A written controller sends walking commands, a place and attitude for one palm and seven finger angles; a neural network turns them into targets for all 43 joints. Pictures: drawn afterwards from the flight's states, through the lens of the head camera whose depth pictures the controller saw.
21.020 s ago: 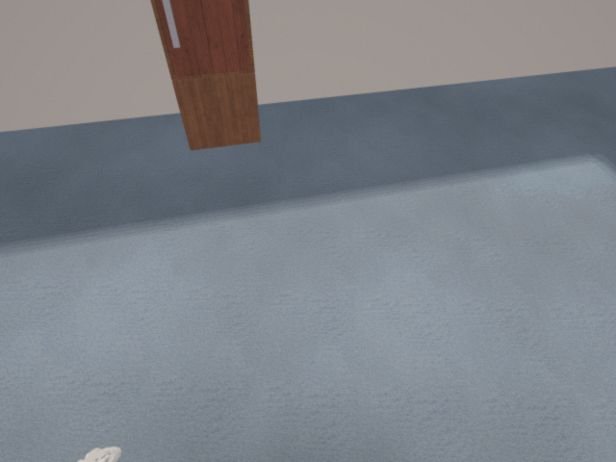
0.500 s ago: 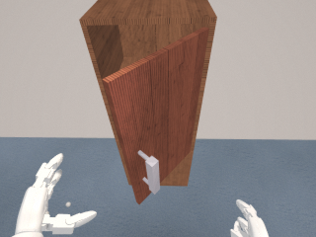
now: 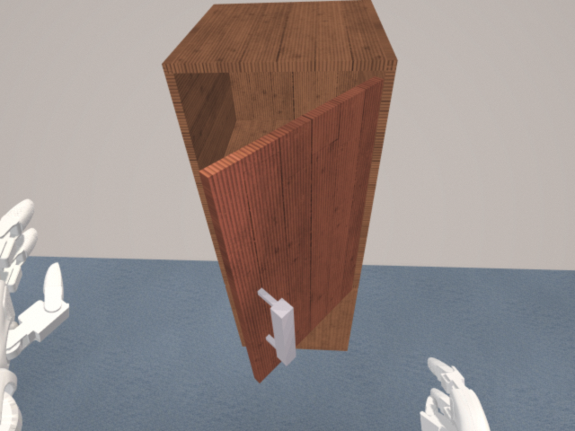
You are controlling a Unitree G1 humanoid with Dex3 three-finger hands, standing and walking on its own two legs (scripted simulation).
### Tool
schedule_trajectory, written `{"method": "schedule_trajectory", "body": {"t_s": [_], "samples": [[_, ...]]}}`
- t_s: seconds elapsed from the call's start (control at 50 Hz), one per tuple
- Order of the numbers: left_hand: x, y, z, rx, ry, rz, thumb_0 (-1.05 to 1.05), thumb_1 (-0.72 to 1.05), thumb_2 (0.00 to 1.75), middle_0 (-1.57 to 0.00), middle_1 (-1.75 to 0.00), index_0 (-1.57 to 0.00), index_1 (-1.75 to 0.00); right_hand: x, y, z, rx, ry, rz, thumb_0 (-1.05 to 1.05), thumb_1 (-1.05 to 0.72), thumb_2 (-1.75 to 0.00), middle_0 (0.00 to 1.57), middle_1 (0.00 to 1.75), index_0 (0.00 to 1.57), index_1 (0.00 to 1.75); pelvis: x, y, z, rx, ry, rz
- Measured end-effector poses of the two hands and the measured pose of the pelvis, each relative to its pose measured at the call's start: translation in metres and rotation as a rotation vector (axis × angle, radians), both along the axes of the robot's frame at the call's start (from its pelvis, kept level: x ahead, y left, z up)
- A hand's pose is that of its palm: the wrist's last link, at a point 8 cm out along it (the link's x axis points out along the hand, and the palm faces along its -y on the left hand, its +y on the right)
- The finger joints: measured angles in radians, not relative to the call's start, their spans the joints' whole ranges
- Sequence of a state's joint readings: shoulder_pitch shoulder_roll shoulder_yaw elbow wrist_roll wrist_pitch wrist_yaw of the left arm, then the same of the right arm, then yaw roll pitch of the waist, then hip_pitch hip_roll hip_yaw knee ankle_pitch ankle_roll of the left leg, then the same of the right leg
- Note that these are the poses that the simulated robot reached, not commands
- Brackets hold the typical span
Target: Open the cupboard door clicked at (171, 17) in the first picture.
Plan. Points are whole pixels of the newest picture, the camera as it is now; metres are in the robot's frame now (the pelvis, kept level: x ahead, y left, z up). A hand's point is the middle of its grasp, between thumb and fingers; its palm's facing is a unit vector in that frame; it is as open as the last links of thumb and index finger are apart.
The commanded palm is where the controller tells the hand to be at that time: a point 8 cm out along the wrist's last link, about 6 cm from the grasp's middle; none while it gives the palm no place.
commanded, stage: draw the hand back to the body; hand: left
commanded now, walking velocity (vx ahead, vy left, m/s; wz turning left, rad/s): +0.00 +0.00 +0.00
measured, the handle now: (275, 326) +0.33 +0.07 -0.11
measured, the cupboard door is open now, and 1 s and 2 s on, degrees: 49 49 49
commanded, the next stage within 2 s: step back with the hand held close in 0.28 s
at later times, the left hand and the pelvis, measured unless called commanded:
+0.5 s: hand (62, 312) +0.18 +0.26 +0.17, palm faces +0.45 -0.79 -0.42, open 7.4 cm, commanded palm +0.13 +0.29 +0.18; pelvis -0.01 -0.01 +0.01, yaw +0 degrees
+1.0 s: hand (17, 363) +0.13 +0.28 +0.16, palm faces +0.37 -0.78 -0.50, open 7.4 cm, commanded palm +0.07 +0.32 +0.18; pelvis -0.07 +0.02 +0.00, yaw -1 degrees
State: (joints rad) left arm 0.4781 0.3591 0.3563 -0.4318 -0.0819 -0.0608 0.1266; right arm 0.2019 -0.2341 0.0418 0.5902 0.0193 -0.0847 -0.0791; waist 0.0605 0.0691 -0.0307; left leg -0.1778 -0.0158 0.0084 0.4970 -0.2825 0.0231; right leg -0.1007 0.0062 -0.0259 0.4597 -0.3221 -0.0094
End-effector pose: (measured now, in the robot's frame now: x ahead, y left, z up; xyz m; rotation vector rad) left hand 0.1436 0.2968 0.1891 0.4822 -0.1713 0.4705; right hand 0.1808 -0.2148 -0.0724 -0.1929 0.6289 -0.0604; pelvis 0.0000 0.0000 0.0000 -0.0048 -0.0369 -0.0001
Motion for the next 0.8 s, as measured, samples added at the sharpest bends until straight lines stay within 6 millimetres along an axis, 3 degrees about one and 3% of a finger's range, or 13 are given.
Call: {"method": "schedule_trajectory", "body": {"t_s": [0.16,0.52,0.8], "samples": [[-0.001,-0.009,-0.017,-0.053,0.061,-0.02,0.01,0.87,0.89,-0.21,-0.3,-0.21,-0.3,-0.009,-0.009,-0.001,-0.014,0.029,-0.017,0.02,-0.9,-0.9,0.2,0.3,0.21,0.3,-0.002,-0.003,0.003,0.001,-0.011,-0.005],[-0.005,-0.003,-0.004,0.017,0.021,-0.021,0.02,0.89,0.9,-0.21,-0.3,-0.21,-0.3,-0.02,-0.017,0.0,-0.024,0.06,-0.038,0.02,-0.9,-0.9,0.2,0.3,0.21,0.3,-0.013,-0.006,0.005,-0.013,0.0,0.001],[-0.018,0.006,-0.012,0.072,0.1,-0.11,0.02,0.89,0.9,-0.21,-0.3,-0.21,-0.3,-0.061,-0.023,0.0,-0.066,0.156,-0.146,0.02,-0.91,-0.9,0.2,0.3,0.21,0.3,-0.041,0.01,0.004,-0.013,0.045,-0.02]]}}
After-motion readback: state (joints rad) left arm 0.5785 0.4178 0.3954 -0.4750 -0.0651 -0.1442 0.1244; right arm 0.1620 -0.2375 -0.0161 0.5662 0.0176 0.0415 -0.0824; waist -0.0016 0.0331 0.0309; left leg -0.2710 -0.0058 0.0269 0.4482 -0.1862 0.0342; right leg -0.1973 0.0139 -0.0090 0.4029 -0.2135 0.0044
